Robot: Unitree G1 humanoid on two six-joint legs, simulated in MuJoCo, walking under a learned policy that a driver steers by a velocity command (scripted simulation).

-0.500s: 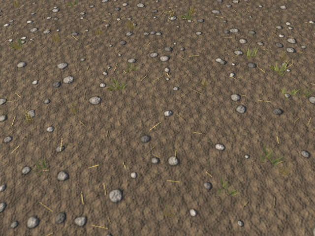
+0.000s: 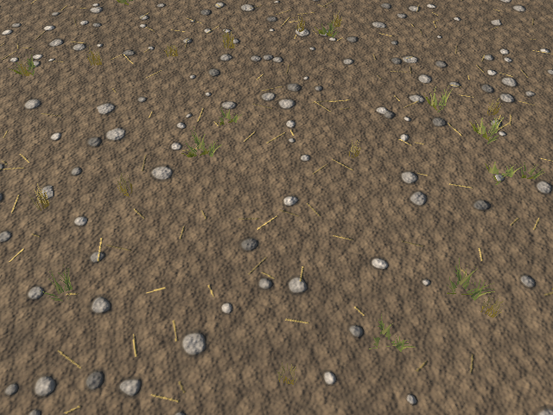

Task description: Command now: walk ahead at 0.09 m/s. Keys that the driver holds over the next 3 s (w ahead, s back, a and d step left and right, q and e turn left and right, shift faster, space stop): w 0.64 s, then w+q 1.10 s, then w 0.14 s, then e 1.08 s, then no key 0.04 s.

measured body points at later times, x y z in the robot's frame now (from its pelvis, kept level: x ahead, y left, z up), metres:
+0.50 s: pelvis +0.11 -0.08 +0.01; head +0.11 -0.09 +0.46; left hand +0.10 +0.17 -0.13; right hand +0.20 -0.35 -0.13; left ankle +0.10 +0.08 -0.65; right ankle +0.08 -0.16 -0.74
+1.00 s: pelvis +0.38 -0.01 -0.01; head +0.42 -0.01 +0.44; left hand +0.41 +0.26 -0.14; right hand +0.52 -0.26 -0.13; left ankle +0.44 +0.06 -0.74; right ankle +0.30 -0.17 -0.63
